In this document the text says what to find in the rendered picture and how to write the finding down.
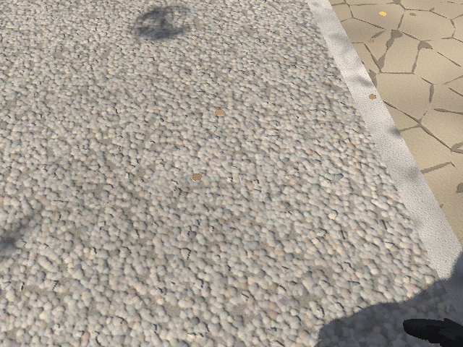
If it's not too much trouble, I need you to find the robot right hand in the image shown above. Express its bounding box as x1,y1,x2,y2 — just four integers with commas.
403,318,463,347

